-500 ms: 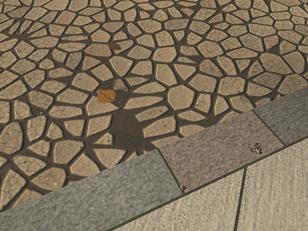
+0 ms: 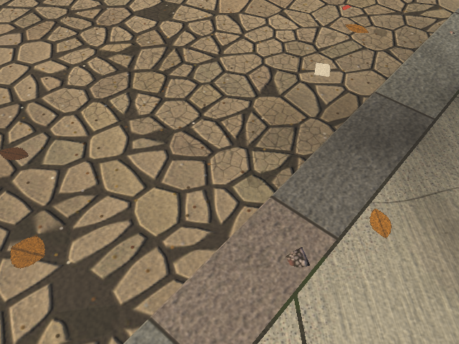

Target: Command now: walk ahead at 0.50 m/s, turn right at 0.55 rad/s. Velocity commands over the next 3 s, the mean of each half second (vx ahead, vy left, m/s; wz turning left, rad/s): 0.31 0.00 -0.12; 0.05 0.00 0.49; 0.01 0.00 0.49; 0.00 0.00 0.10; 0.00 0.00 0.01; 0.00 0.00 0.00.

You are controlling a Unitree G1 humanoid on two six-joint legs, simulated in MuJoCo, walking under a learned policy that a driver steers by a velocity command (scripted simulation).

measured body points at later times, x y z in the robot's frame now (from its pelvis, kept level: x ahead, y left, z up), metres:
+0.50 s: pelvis +0.22 -0.06 +0.00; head +0.25 -0.07 +0.45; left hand +0.34 +0.20 -0.11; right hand +0.32 -0.33 -0.13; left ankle +0.33 +0.09 -0.69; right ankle +0.20 -0.13 -0.74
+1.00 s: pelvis +0.29 -0.03 +0.00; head +0.34 +0.00 +0.45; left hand +0.38 +0.28 -0.12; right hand +0.50 -0.28 -0.10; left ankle +0.32 +0.06 -0.74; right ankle +0.36 -0.19 -0.70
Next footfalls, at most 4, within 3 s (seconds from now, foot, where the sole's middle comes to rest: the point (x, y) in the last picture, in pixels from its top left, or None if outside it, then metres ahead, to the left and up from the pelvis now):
0.14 right None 0.24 -0.14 -0.78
0.66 left None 0.36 0.07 -0.78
1.12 right None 0.40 -0.16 -0.78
1.52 left None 0.27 0.08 -0.78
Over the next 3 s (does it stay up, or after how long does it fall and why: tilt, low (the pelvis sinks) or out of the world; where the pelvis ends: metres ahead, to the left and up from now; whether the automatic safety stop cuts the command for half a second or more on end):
stays up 0.30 -0.05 0.00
